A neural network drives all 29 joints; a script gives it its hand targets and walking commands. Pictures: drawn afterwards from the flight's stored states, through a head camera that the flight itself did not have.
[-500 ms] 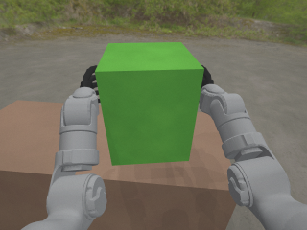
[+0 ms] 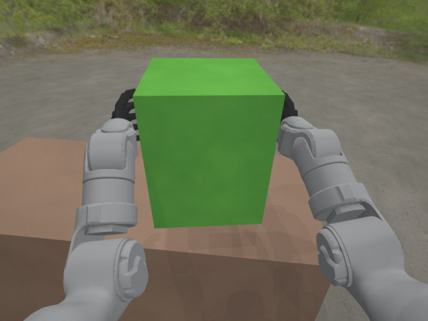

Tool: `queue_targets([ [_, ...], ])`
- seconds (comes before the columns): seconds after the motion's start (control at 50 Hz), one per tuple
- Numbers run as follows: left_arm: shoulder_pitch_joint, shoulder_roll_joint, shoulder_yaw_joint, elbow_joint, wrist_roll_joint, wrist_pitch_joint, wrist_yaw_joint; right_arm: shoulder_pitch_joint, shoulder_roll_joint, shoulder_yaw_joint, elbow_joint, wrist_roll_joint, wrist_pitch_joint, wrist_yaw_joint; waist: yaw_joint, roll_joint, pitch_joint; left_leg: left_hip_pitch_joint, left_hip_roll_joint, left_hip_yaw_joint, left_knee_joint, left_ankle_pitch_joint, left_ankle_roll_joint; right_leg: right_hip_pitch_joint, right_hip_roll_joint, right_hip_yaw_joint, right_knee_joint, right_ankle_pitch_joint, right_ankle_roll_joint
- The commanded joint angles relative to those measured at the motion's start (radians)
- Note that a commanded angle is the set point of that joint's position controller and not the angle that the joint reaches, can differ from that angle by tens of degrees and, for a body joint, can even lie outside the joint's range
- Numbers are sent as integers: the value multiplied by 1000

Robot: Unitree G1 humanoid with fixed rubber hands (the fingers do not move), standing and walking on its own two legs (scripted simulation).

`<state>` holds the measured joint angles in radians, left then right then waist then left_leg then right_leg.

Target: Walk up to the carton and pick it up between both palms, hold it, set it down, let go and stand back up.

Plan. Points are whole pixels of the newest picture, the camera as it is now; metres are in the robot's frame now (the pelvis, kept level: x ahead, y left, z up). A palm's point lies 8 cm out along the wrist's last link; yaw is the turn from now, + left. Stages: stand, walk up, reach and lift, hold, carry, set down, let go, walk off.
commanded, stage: hold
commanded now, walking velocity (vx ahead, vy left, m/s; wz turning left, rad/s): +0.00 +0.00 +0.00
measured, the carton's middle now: (206, 139) +0.39 -0.01 +0.26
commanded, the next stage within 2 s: none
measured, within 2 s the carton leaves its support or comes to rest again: neither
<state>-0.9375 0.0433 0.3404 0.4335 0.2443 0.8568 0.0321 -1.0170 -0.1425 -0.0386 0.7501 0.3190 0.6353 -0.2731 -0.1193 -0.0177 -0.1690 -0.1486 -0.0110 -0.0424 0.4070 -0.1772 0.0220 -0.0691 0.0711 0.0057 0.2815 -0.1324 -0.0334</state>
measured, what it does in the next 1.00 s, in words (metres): stands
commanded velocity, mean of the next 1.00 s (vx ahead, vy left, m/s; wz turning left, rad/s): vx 0.00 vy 0.00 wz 0.00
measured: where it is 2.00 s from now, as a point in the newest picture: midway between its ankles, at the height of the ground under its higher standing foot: outside the picture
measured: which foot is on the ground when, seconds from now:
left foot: down 0.00-1.00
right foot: down 0.00-1.00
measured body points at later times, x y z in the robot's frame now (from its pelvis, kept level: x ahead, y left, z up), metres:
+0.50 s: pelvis +0.00 +0.00 +0.00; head -0.10 +0.03 +0.44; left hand +0.39 +0.13 +0.29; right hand +0.37 -0.16 +0.29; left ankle +0.03 +0.10 -0.75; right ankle +0.02 -0.10 -0.75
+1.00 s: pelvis +0.00 +0.00 +0.00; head -0.10 +0.03 +0.44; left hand +0.39 +0.13 +0.29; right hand +0.37 -0.16 +0.29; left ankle +0.03 +0.10 -0.75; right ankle +0.02 -0.10 -0.75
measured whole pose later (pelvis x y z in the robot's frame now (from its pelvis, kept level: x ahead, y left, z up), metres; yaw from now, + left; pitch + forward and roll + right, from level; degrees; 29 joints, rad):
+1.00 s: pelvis +0.00 +0.00 +0.00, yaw +0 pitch -5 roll -2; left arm -0.92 0.03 0.34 0.41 0.25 0.86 0.03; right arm -1.01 -0.14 -0.05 0.74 0.32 0.64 -0.27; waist -0.13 -0.02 -0.17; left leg -0.14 -0.01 -0.04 0.41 -0.18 0.03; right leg -0.06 0.07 0.01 0.28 -0.13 -0.03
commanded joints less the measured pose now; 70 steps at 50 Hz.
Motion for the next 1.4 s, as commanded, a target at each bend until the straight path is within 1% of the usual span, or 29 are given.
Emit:
queue_targets([
  [0.0,-815,-578,-379,-145,-215,-74,-166,-870,614,194,-348,161,-59,138,-24,62,-340,91,1,-6,-59,120,-46,74,-12,16,-34,164,65],
  [0.06,-802,-575,-364,-145,-197,-67,-164,-872,606,192,-340,163,-56,143,-7,79,-330,91,8,-10,-63,122,-47,78,-13,16,-31,157,59],
  [0.08,-801,-577,-372,-142,-206,-66,-168,-866,605,184,-347,159,-56,139,-24,75,-327,87,4,-7,-61,112,-47,72,-15,17,-32,150,63],
  [0.14,-820,-576,-369,-159,-200,-68,-163,-887,618,202,-362,169,-59,145,-4,77,-345,93,3,-8,-62,127,-44,80,-13,14,-28,163,62],
  [0.2,-818,-582,-390,-167,-223,-69,-166,-871,614,200,-366,166,-57,142,-25,74,-349,95,3,-9,-58,127,-53,82,-12,14,-30,171,62],
  [0.36,-823,-578,-369,-173,-212,-73,-156,-871,623,199,-346,166,-58,151,-6,56,-335,89,8,-7,-66,112,-46,72,-8,14,-31,141,64],
  [0.4,-817,-575,-368,-151,-212,-72,-159,-859,608,186,-329,156,-54,149,-19,52,-314,84,6,-9,-67,102,-49,66,-10,12,-34,142,65],
  [0.44,-810,-577,-360,-156,-196,-67,-154,-883,603,196,-343,168,-60,154,4,71,-322,86,10,-9,-65,125,-47,70,-4,10,-29,150,60],
  [0.46,-814,-574,-361,-147,-202,-67,-157,-881,597,186,-336,162,-58,154,-8,61,-327,87,12,-11,-69,111,-48,73,-6,9,-32,145,61],
  [0.48,-805,-575,-352,-137,-194,-66,-154,-896,606,199,-338,165,-60,157,11,60,-309,73,10,-9,-71,107,-45,70,-3,8,-31,129,60],
  [0.5,-811,-567,-350,-125,-203,-68,-160,-870,600,176,-320,153,-56,154,-14,44,-294,75,6,-6,-71,86,-43,60,-11,13,-38,123,65],
  [0.52,-828,-569,-354,-142,-202,-71,-159,-887,610,189,-338,160,-61,157,-1,47,-318,77,10,-8,-70,95,-42,69,-8,12,-33,133,63],
  [0.56,-818,-580,-378,-174,-223,-76,-159,-867,621,197,-364,162,-65,150,-18,46,-357,98,9,-10,-59,125,-44,79,-10,14,-27,175,65],
  [0.62,-801,-569,-358,-147,-198,-68,-154,-861,604,205,-334,169,-55,150,-1,61,-333,95,7,-9,-61,139,-48,72,-7,12,-29,170,63],
  [0.76,-810,-576,-400,-189,-226,-70,-163,-854,603,194,-369,169,-60,141,-38,67,-363,112,1,-9,-48,153,-56,82,-13,14,-29,206,67],
  [0.88,-813,-568,-354,-147,-190,-63,-161,-874,601,182,-331,153,-56,150,-6,65,-284,74,9,-6,-77,85,-42,58,-12,11,-34,114,62],
  [0.98,-840,-583,-384,-152,-221,-73,-162,-890,610,184,-353,154,-64,152,-22,61,-329,82,7,-5,-72,80,-47,72,-11,12,-36,131,62],
  [1.0,-819,-581,-367,-157,-210,-72,-157,-895,624,203,-361,164,-67,155,7,61,-344,90,5,-3,-64,116,-42,72,-9,14,-30,147,62],
  [1.02,-812,-590,-387,-180,-220,-73,-157,-865,621,204,-366,167,-63,149,-18,61,-366,107,5,-6,-55,139,-47,77,-10,15,-28,180,63],
  [1.08,-824,-582,-366,-144,-202,-72,-151,-892,604,188,-341,156,-64,155,-7,71,-328,78,12,-14,-69,98,-47,65,-6,10,-27,138,59],
  [1.1,-817,-578,-361,-127,-208,-73,-156,-881,600,171,-325,146,-62,153,-19,57,-303,67,12,-9,-74,74,-44,57,-11,16,-38,114,62],
  [1.12,-816,-574,-351,-135,-195,-71,-156,-884,604,180,-319,150,-62,156,1,57,-307,67,13,-7,-80,70,-42,64,-8,12,-33,107,61],
  [1.14,-813,-578,-365,-136,-205,-72,-156,-859,596,169,-310,143,-59,155,-22,66,-296,62,20,-15,-89,56,-43,71,-8,12,-32,121,59],
  [1.16,-839,-562,-342,-118,-194,-74,-159,-869,601,165,-289,141,-56,157,-10,54,-285,50,11,-6,-90,33,-38,70,-13,13,-39,90,64],
  [1.2,-820,-567,-348,-126,-200,-75,-156,-884,613,182,-314,148,-62,160,0,46,-312,61,15,-8,-83,54,-37,66,-12,16,-35,102,61],
  [1.26,-822,-572,-367,-128,-213,-78,-157,-871,602,175,-320,153,-65,155,-21,59,-338,75,9,-8,-71,80,-46,69,-12,18,-34,138,62],
  [1.3,-821,-570,-354,-128,-206,-80,-155,-886,624,197,-331,157,-67,154,6,40,-331,75,6,-7,-69,92,-35,68,-10,15,-34,134,64],
  [1.34,-833,-571,-373,-138,-217,-79,-156,-881,602,175,-335,161,-66,149,-27,54,-340,84,8,-8,-63,94,-45,63,-13,16,-36,146,64],
  [1.38,-814,-576,-360,-126,-208,-75,-156,-883,609,180,-321,157,-64,153,-6,60,-314,78,9,-8,-68,102,-45,65,-12,13,-34,143,62],
])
